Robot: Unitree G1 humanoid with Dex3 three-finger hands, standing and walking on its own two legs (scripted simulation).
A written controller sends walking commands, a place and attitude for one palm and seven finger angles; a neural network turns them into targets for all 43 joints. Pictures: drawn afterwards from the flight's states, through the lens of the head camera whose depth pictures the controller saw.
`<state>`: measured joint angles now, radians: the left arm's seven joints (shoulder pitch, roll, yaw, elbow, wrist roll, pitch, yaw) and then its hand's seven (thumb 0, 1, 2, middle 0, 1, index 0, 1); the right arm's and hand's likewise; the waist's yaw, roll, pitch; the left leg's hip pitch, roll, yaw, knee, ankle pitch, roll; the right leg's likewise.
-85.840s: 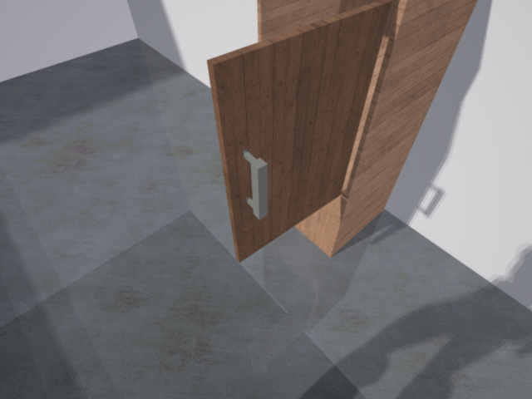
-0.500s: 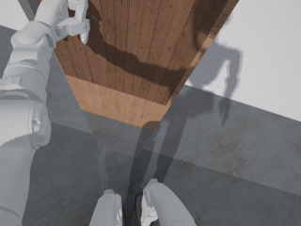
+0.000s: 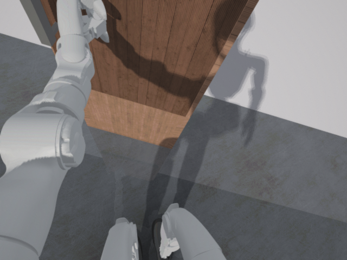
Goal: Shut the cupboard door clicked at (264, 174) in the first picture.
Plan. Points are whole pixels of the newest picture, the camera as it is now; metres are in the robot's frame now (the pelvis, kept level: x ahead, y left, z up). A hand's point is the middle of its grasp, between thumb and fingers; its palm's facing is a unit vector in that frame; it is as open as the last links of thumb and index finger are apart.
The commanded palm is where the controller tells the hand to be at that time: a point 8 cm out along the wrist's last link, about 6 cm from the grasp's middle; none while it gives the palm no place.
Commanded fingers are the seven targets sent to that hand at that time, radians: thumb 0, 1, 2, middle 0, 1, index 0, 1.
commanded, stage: pull the fist back off the door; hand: left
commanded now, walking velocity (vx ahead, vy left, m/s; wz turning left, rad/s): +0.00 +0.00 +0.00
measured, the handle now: (39, 3) +0.65 +0.17 +0.10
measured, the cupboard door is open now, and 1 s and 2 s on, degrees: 0 0 0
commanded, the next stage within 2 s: draw the hand back to the body in 0.58 s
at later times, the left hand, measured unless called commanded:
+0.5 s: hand (111, 44) +0.54 +0.04 +0.09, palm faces -0.03 -1.00 -0.04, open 3.1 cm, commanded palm +0.51 +0.09 +0.10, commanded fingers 0.00 0.90 0.90 -1.30 -1.50 -1.30 -1.50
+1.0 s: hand (82, 61) +0.47 +0.09 +0.13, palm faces -0.02 -1.00 -0.05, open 3.1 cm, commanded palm +0.42 +0.15 +0.15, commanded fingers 0.00 0.90 0.90 -1.30 -1.50 -1.30 -1.50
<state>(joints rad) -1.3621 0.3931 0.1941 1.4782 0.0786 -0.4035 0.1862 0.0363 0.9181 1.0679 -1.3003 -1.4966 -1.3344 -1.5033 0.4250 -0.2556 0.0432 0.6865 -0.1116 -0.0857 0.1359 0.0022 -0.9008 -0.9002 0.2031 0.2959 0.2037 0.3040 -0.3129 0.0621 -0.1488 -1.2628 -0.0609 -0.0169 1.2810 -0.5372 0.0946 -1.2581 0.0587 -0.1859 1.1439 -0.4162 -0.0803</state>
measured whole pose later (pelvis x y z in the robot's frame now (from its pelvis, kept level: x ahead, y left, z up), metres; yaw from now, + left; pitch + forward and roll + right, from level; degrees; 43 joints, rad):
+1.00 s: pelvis +0.04 -0.03 +0.07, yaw -2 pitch +17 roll +1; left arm -0.52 0.25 0.21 0.78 -0.15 -0.40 -0.08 0.02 0.89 0.90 -1.30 -1.50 -1.30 -1.50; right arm 0.36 -0.26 0.02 0.53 0.04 0.08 0.06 0.01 -0.90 -0.90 0.20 0.30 0.20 0.30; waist -0.10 0.02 -0.12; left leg -0.73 -0.05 0.07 0.91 -0.47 0.06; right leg -0.80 0.10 -0.05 0.89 -0.37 -0.11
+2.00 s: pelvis +0.05 +0.02 +0.12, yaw +1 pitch -3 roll -2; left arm 0.50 0.37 0.36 -0.40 -0.08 -0.07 0.10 0.01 0.89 0.90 -0.32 -0.42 -0.32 -0.43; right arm 0.23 -0.24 0.02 0.61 0.03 -0.06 -0.03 0.01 -0.90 -0.90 0.20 0.30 0.20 0.30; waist 0.06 0.10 -0.04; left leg -0.10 -0.11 0.00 0.43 -0.29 0.10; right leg -0.15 0.05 -0.06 0.40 -0.21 -0.03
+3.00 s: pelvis +0.00 +0.02 +0.10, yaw -2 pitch +0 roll +0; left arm 0.52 0.40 0.42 -0.44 -0.03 -0.17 0.13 0.01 0.88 0.90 -0.21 -0.30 -0.21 -0.31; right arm 0.23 -0.24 -0.01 0.52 0.01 0.04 -0.08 0.01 -0.90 -0.90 0.20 0.30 0.20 0.30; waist -0.01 0.02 -0.05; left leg -0.33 -0.10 0.09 0.61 -0.30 0.13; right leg -0.41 0.05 -0.01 0.62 -0.22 -0.04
